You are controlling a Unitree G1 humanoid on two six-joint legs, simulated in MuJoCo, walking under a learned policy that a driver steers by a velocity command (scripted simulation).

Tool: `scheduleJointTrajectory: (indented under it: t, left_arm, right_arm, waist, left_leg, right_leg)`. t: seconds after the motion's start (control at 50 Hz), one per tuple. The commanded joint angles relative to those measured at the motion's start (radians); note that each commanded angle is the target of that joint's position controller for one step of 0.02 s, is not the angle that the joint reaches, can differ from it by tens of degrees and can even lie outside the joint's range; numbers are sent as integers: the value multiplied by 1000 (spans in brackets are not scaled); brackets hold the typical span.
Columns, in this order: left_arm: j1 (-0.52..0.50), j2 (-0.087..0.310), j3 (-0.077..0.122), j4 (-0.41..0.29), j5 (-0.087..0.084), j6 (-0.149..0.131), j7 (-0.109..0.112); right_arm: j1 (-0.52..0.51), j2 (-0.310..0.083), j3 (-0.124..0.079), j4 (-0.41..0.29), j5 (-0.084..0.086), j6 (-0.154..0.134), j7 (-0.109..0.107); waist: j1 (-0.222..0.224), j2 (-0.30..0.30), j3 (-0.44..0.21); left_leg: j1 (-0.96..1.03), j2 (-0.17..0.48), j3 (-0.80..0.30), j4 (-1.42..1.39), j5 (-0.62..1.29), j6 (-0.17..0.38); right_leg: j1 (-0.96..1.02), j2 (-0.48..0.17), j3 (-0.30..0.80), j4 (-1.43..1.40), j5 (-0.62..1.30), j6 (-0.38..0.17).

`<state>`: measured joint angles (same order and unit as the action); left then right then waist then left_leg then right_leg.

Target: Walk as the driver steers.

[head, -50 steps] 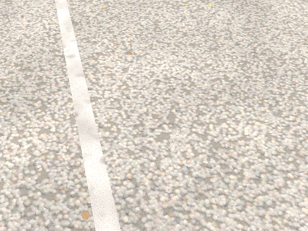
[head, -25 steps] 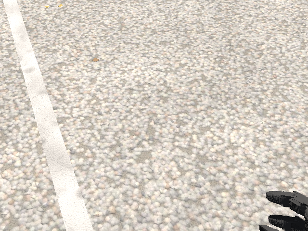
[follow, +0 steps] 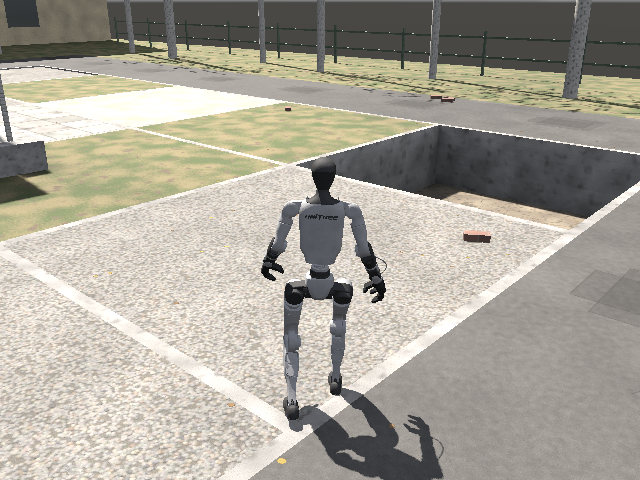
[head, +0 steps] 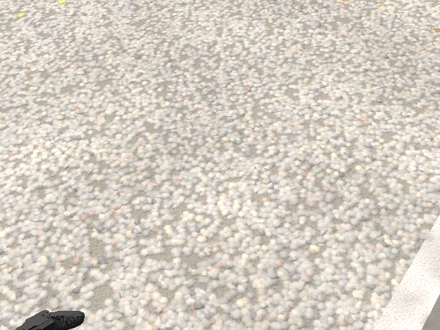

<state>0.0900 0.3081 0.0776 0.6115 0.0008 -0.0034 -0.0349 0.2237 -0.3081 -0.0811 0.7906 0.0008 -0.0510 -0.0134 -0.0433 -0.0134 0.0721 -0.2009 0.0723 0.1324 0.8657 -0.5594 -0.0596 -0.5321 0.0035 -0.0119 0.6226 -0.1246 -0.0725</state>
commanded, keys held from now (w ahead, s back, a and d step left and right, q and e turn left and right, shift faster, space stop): e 0.16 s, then no key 0.50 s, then w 0.34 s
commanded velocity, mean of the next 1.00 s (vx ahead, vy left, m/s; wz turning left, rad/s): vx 0.12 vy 0.00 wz -0.23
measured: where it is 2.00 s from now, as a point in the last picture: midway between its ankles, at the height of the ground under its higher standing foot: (246, 238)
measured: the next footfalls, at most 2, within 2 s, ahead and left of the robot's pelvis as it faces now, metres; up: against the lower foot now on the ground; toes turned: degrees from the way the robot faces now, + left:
left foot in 0.42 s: +0.16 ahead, +0.15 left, +0.00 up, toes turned -12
left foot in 1.32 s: +0.55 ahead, +0.08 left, +0.00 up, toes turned -10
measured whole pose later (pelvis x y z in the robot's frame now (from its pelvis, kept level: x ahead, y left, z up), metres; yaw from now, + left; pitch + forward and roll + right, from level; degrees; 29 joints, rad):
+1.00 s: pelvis +0.19 +0.00 +0.02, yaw -11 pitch +1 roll +0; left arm 0.37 0.25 0.06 0.73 -0.01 -0.08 -0.02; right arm 0.26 -0.28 -0.04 0.76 0.03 -0.06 0.00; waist 0.02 0.03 -0.01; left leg -0.39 -0.01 -0.03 1.05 -0.46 0.03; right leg -0.20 0.04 0.01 0.52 -0.34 -0.05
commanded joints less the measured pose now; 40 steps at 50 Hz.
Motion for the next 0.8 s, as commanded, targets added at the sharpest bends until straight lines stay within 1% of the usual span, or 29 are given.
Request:
scheduleJointTrajectory:
  t: [0.02,0.04,0.06,0.08,0.1,0.12,0.14,0.18,0.24,0.28,0.34,0.36,0.38,0.4,0.42,0.44,0.46,0.48,0.5,0.52,0.56,0.58,0.62,0.66,0.68,0.7,0.74,0.76,0.8]
  left_arm:
    - [202,215,61,-70,7,-16,5]
    - [156,183,51,-59,-10,-19,8]
    - [114,153,41,-62,-18,-15,15]
    - [77,144,37,-70,-10,-9,23]
    - [56,146,36,-80,5,-6,28]
    - [46,150,39,-83,13,-6,32]
    - [50,155,41,-82,13,-6,37]
    - [62,163,45,-76,5,-1,50]
    - [54,146,38,-75,2,13,62]
    - [56,135,32,-69,8,19,60]
    - [71,120,21,-56,12,25,50]
    - [70,111,15,-53,11,27,48]
    - [62,97,7,-49,7,29,48]
    - [83,74,-2,-37,4,29,47]
    - [125,47,-11,-27,11,24,48]
    - [194,31,-12,-27,15,15,43]
    - [137,62,-6,-38,22,8,45]
    - [101,83,1,-37,21,8,45]
    - [73,66,-1,-33,24,14,46]
    - [57,58,-2,-33,29,23,46]
    - [71,39,-7,-27,26,31,40]
    - [80,47,-5,-19,21,31,39]
    - [80,47,-4,-9,18,24,39]
    - [78,40,-4,-2,20,16,40]
    - [92,25,-8,8,19,15,42]
    - [96,24,-9,14,16,14,44]
    - [105,32,-4,15,5,6,45]
    - [101,29,-4,10,-1,-7,43]
    - [90,9,-7,3,-16,-39,35]
  right_arm:
    - [16,-136,-10,-101,16,-13,12]
    - [-32,-125,-6,-118,15,-7,2]
    - [-42,-121,-5,-106,-1,4,-12]
    - [-39,-130,-9,-109,-8,16,-19]
    - [-30,-131,-11,-107,-11,25,-20]
    - [-17,-118,-8,-102,-13,29,-21]
    - [-13,-104,-4,-98,-16,30,-23]
    - [-26,-84,5,-96,-16,34,-26]
    - [-53,-71,13,-95,-9,45,-23]
    - [-76,-69,15,-104,-5,47,-19]
    - [-93,-71,15,-115,-3,38,-11]
    - [-85,-66,15,-115,-3,33,-7]
    - [-61,-54,16,-109,-5,27,-1]
    - [-46,-52,17,-106,-14,22,5]
    - [-38,-101,10,-115,-34,18,6]
    - [-86,-173,-4,-122,-44,21,2]
    - [-104,-104,11,-116,-46,23,3]
    - [-136,-68,23,-126,-38,19,5]
    - [-128,-71,21,-119,-29,17,6]
    - [-110,-81,20,-115,-21,12,7]
    - [-91,-67,28,-106,-24,9,7]
    - [-80,-62,31,-107,-25,10,7]
    - [-69,-61,32,-109,-22,11,8]
    - [-57,-59,33,-109,-18,10,6]
    - [-42,-50,36,-103,-18,11,5]
    - [-35,-53,35,-101,-15,14,5]
    - [-21,-81,26,-101,-3,20,1]
    - [-4,-91,23,-100,2,18,-1]
    - [29,-124,12,-87,11,10,-3]
  waist:
    - [122,-93,-442]
    - [97,-52,-326]
    - [71,-13,-254]
    - [40,-36,-219]
    - [21,-57,-209]
    - [12,-65,-214]
    - [10,-64,-221]
    - [17,-59,-238]
    - [35,-81,-236]
    - [49,-104,-211]
    - [68,-124,-186]
    - [62,-124,-182]
    - [41,-120,-180]
    - [29,-105,-173]
    - [48,-31,-174]
    - [128,172,-154]
    - [100,232,-144]
    - [94,199,-128]
    - [81,180,-129]
    - [65,179,-121]
    - [69,157,-101]
    - [61,124,-83]
    - [50,69,-69]
    - [41,31,-87]
    - [38,21,-118]
    - [34,21,-111]
    - [29,56,-50]
    - [22,76,-17]
    - [21,143,25]
  left_leg:
    - [-505,-70,-226,552,-72,10]
    - [-535,-42,-215,484,22,20]
    - [-510,-10,-221,417,79,17]
    - [-445,1,-228,357,115,19]
    - [-386,-9,-219,327,139,19]
    - [-356,-21,-211,287,153,14]
    - [-340,-31,-207,240,161,7]
    - [-336,-41,-211,154,189,-10]
    - [-290,-37,-209,53,259,-22]
    - [-251,-38,-203,-10,269,-19]
    - [-202,-43,-189,-118,237,-2]
    - [-169,-47,-180,-184,247,9]
    - [-104,-53,-166,-295,306,26]
    - [-27,-45,-169,-421,398,47]
    - [40,62,-268,-473,486,87]
    - [35,185,-402,-492,599,179]
    - [-62,223,-462,-534,510,243]
    - [-82,175,-422,-532,437,218]
    - [-81,123,-371,-517,380,173]
    - [-90,96,-342,-514,334,146]
    - [-129,63,-300,-511,256,114]
    - [-133,41,-273,-504,225,103]
    - [-105,19,-243,-470,245,95]
    - [-73,10,-229,-438,310,99]
    - [-57,1,-219,-439,250,101]
    - [-59,-7,-219,-445,150,111]
    - [-73,21,-281,-481,-67,160]
    - [-65,61,-343,-518,-134,191]
    - [-20,185,-510,-601,-193,264]
  right_leg:
    - [728,-342,608,-233,376,-314]
    - [615,-294,519,-250,250,-259]
    - [498,-255,463,-266,190,-218]
    - [385,-228,425,-286,179,-202]
    - [311,-204,401,-302,193,-193]
    - [280,-191,381,-302,236,-194]
    - [266,-180,363,-298,271,-194]
    - [274,-175,352,-289,264,-193]
    - [240,-154,341,-294,93,-172]
    - [210,-146,350,-302,-18,-163]
    - [224,-156,385,-277,-56,-158]
    - [231,-155,392,-258,-44,-149]
    - [222,-142,386,-233,-38,-128]
    - [203,-113,369,-210,-54,-89]
    - [163,-59,323,-138,-127,-28]
    - [108,61,180,-50,-262,29]
    - [163,45,136,-46,-274,64]
    - [218,26,135,-67,-209,73]
    - [250,26,129,-99,-138,75]
    - [278,22,136,-114,-94,76]
    - [327,2,150,-139,-57,62]
    - [314,0,156,-141,-65,48]
    - [282,-7,167,-150,-60,33]
    - [281,-15,176,-152,-10,37]
    - [295,-7,167,-153,-69,38]
    - [277,11,149,-140,-181,35]
    - [179,41,106,-90,-387,25]
    - [125,44,86,-51,-393,22]
    - [50,35,19,50,-292,25]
